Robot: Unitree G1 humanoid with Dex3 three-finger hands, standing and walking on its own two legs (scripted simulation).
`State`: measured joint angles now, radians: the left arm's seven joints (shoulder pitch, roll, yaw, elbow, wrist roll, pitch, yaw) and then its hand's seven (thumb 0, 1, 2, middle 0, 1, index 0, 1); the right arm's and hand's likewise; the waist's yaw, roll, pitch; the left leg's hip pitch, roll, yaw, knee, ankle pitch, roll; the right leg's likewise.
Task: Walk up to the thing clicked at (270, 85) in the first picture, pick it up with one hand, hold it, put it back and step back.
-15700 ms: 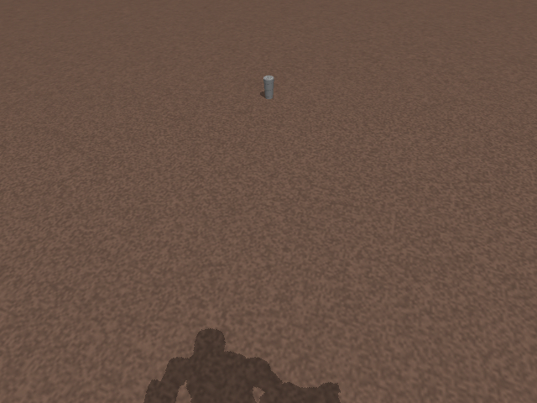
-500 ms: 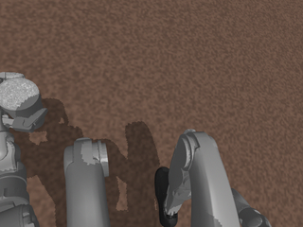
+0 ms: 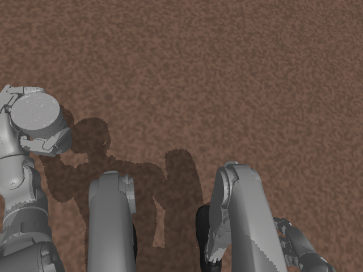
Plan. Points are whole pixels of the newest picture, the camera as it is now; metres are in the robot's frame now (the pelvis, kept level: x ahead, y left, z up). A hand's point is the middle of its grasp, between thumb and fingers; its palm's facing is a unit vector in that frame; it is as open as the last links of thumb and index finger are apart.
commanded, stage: settle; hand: left
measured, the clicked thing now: (49, 129) +0.42 +0.28 -0.08
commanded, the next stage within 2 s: lift in 0.44 s
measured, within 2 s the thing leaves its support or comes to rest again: neither
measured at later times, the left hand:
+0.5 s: hand (40, 118) +0.42 +0.27 -0.02, palm faces +0.30 -0.95 -0.02, open 10.6 cm
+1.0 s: hand (29, 112) +0.40 +0.26 +0.04, palm faces +0.24 -0.97 -0.04, open 10.6 cm
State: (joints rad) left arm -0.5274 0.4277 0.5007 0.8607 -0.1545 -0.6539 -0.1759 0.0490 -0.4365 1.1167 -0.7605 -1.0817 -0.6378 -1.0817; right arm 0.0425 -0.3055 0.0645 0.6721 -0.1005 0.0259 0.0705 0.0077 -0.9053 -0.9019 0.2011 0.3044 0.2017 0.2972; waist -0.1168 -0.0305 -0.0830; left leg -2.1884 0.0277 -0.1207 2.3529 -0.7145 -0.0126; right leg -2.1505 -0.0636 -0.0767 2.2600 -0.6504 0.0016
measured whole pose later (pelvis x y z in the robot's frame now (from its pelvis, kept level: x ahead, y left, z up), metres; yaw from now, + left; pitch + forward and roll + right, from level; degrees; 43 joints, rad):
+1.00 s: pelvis +0.00 +0.00 +0.06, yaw +2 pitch +33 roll -4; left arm -0.45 0.35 0.43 0.71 -0.17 -0.54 -0.19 0.05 -0.44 1.12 -0.76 -1.08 -0.64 -1.08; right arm 0.10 -0.28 0.01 0.67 -0.04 -0.01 0.03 0.01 -0.92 -0.90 0.20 0.30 0.20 0.30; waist -0.08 0.00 -0.16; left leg -2.04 0.03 -0.07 2.16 -0.69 -0.01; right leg -2.02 -0.07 -0.05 2.10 -0.65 0.00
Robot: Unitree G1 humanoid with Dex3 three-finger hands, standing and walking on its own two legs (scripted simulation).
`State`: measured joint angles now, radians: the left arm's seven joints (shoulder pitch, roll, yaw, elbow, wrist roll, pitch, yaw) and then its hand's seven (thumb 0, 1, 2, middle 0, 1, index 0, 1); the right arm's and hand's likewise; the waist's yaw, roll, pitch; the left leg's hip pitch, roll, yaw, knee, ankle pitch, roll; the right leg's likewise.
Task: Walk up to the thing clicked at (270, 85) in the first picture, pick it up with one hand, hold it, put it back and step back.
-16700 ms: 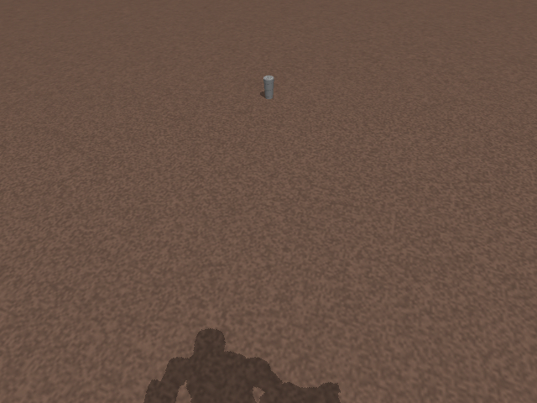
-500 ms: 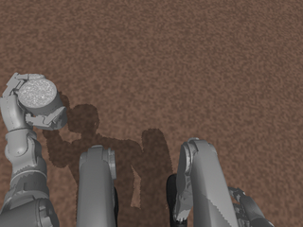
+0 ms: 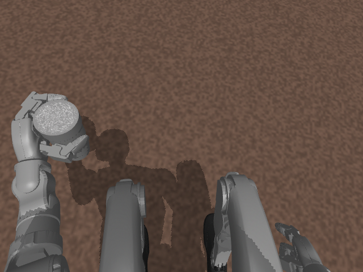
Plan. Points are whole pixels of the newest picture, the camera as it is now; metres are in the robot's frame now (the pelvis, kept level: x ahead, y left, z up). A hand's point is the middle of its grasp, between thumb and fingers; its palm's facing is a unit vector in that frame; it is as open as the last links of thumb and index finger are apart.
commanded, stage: lift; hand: left
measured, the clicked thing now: (68, 135) +0.41 +0.25 -0.05
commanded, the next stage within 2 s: hold in 1.86 s
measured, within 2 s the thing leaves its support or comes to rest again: neither
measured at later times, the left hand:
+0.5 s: hand (25, 91) +0.39 +0.22 +0.16, palm faces +0.24 -0.97 -0.03, open 10.6 cm
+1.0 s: hand out of the picture +0.40 +0.20 +0.28, palm faces +0.22 -0.98 -0.03, open 10.6 cm
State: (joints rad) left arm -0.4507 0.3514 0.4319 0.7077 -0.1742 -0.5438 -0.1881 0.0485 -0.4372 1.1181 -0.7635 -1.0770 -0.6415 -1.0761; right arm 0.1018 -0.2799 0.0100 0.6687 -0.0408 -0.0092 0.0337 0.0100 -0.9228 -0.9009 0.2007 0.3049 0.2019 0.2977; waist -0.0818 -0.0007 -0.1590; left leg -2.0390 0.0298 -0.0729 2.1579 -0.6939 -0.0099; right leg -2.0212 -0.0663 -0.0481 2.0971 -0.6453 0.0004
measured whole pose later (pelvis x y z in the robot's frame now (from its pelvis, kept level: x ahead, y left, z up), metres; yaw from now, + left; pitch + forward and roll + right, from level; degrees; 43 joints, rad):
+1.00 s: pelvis +0.06 +0.00 +0.25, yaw +2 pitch +18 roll -2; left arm -0.14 0.20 0.18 0.42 -0.15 -0.39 0.01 0.05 -0.43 1.12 -0.76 -1.07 -0.64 -1.07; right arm 0.20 -0.23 0.01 0.66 0.00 -0.05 -0.02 0.01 -0.91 -0.90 0.20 0.30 0.20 0.30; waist -0.03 0.01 -0.13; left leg -1.03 0.05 -0.03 1.26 -0.55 -0.02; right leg -1.02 -0.04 -0.06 1.21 -0.51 0.01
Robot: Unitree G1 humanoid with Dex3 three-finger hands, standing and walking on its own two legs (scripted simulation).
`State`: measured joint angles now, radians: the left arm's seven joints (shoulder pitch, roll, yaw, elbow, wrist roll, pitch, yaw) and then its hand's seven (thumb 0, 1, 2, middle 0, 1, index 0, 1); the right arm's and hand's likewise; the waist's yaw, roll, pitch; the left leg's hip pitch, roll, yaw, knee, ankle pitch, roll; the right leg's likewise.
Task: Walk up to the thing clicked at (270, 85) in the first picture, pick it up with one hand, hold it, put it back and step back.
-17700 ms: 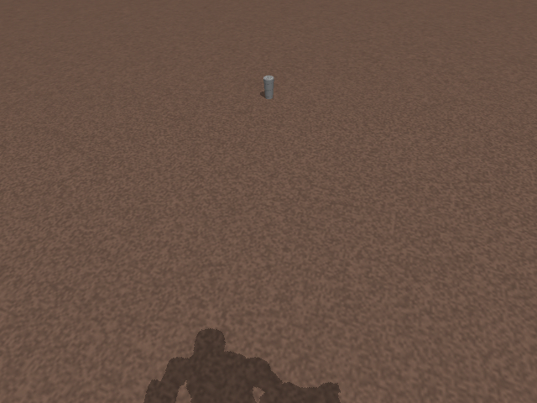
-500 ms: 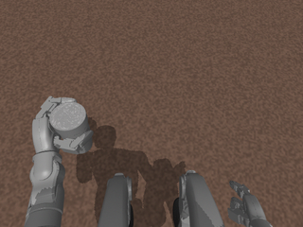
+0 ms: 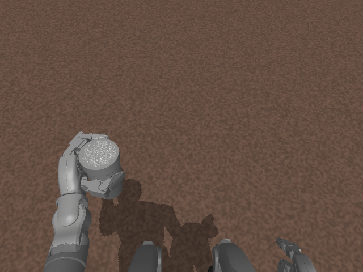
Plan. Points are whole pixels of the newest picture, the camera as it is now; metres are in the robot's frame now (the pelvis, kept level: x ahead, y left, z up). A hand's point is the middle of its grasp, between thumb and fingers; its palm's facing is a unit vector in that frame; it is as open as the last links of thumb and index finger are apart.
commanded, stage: lift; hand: left
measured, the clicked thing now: (105, 173) +0.34 +0.19 -0.01
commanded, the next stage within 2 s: hold in 0.86 s
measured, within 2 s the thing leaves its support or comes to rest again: neither
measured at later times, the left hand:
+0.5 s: hand (104, 151) +0.35 +0.17 +0.07, palm faces +0.20 -0.98 -0.01, open 10.6 cm
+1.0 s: hand (100, 142) +0.36 +0.17 +0.09, palm faces +0.19 -0.98 +0.00, open 10.5 cm
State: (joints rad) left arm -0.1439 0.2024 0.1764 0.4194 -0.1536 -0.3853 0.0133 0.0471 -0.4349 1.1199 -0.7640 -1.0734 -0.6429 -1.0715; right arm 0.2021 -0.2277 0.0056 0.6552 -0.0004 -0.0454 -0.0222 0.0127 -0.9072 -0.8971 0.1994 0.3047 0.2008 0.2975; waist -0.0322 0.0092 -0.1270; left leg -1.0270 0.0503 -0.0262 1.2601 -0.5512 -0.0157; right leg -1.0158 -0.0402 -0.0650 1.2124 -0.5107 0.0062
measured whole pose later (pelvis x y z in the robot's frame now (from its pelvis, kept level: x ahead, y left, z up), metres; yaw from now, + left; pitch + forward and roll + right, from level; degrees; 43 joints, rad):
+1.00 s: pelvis +0.03 +0.00 +0.06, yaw +0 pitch +9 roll -1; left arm -0.13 0.17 0.16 0.48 -0.15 -0.40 0.03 0.05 -0.43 1.11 -0.77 -1.06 -0.65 -1.06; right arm 0.23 -0.21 0.01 0.66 -0.01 0.01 -0.03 0.01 -0.91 -0.90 0.20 0.30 0.20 0.30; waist -0.03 0.00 -0.05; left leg -0.62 0.05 -0.01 0.92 -0.46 -0.02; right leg -0.62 -0.03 -0.06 0.89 -0.42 0.00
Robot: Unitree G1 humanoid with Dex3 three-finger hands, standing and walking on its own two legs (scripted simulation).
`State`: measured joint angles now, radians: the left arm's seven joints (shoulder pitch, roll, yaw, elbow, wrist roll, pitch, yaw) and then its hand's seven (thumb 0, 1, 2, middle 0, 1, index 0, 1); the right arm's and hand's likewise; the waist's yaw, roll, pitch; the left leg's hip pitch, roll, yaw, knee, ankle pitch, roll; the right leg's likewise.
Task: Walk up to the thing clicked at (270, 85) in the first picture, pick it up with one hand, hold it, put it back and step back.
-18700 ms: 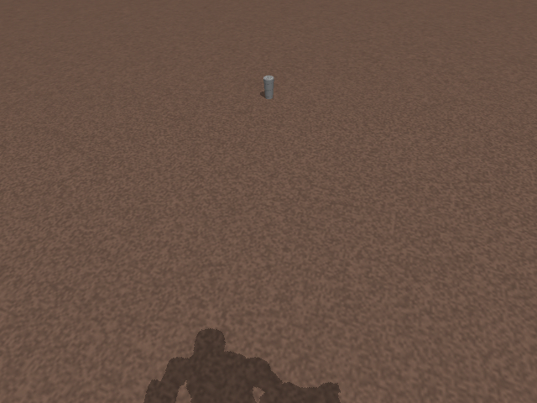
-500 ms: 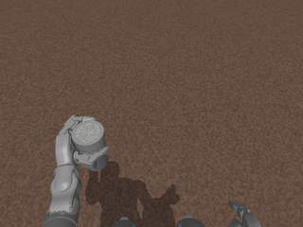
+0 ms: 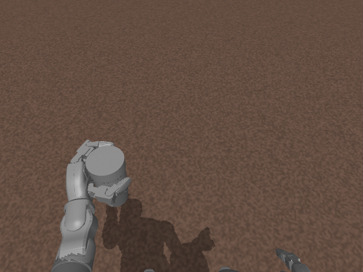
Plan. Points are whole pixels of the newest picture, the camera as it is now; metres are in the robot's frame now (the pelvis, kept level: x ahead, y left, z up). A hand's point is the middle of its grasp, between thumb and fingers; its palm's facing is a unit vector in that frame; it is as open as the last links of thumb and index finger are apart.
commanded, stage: hold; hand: left
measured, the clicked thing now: (111, 180) +0.33 +0.18 +0.00
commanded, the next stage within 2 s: none
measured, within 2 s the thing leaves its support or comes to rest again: neither
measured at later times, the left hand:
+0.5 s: hand (108, 171) +0.33 +0.17 +0.05, palm faces +0.19 -0.98 +0.00, open 10.5 cm
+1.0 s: hand (107, 170) +0.33 +0.17 +0.06, palm faces +0.19 -0.98 -0.01, open 10.5 cm
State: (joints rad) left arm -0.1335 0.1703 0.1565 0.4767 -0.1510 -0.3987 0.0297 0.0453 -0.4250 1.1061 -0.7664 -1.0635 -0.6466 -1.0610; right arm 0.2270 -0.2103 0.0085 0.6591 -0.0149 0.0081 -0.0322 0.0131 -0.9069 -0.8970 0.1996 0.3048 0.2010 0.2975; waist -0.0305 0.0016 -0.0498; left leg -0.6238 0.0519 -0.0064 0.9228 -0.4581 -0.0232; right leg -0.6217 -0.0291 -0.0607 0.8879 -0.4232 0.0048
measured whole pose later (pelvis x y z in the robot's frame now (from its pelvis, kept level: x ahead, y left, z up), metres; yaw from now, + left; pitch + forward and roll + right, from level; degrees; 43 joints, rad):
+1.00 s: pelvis -0.01 +0.00 +0.01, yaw +0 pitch +5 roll -1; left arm -0.14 0.16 0.14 0.47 -0.13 -0.37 0.05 0.04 -0.42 1.09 -0.77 -1.06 -0.65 -1.05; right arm 0.22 -0.21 0.00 0.68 -0.01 0.00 -0.03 0.01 -0.91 -0.90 0.20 0.30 0.20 0.30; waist -0.02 0.00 -0.02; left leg -0.50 0.05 0.00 0.82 -0.40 -0.02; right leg -0.50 -0.03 -0.06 0.79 -0.37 0.01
